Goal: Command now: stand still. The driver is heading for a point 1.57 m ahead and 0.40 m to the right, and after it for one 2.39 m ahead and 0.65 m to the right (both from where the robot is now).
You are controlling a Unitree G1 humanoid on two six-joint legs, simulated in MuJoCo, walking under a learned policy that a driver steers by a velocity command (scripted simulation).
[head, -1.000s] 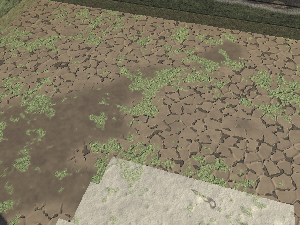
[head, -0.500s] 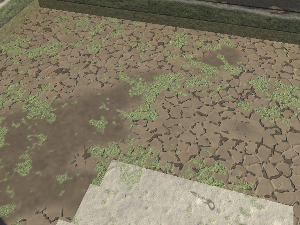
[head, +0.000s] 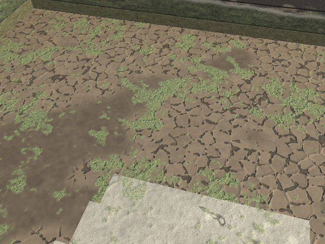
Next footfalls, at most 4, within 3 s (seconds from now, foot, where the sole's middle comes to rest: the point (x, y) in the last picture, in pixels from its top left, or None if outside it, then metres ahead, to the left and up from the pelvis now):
1.42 right None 0.32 0.00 -0.95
1.80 left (126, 243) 0.66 0.23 -1.12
2.48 right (199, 213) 0.89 -0.18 -1.30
2.90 left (191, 173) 1.28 -0.17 -1.47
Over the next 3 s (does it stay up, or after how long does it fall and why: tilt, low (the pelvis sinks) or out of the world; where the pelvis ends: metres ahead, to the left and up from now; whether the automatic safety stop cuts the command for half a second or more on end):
stays up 1.15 -0.18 -0.71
